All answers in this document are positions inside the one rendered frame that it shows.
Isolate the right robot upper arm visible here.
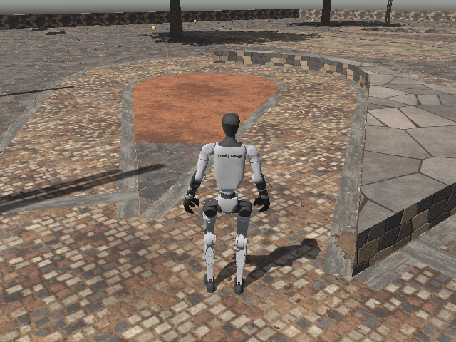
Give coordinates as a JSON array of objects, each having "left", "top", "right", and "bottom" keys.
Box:
[{"left": 245, "top": 144, "right": 263, "bottom": 184}]

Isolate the right robot hand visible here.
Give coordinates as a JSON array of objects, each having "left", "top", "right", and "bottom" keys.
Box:
[{"left": 254, "top": 197, "right": 270, "bottom": 212}]

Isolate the left robot upper arm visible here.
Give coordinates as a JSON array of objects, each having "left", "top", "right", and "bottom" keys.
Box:
[{"left": 194, "top": 143, "right": 215, "bottom": 182}]

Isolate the right robot forearm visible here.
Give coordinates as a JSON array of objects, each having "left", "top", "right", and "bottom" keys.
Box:
[{"left": 256, "top": 174, "right": 269, "bottom": 200}]

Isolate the robot right shin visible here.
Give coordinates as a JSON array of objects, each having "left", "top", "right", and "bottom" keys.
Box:
[{"left": 236, "top": 237, "right": 247, "bottom": 286}]

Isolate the robot left foot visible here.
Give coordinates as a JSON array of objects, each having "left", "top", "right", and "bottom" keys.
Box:
[{"left": 204, "top": 274, "right": 215, "bottom": 293}]

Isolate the left robot hand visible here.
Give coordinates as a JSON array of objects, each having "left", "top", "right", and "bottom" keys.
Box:
[{"left": 183, "top": 197, "right": 200, "bottom": 214}]

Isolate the left robot forearm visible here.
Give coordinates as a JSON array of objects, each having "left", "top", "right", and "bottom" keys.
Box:
[{"left": 185, "top": 171, "right": 201, "bottom": 200}]

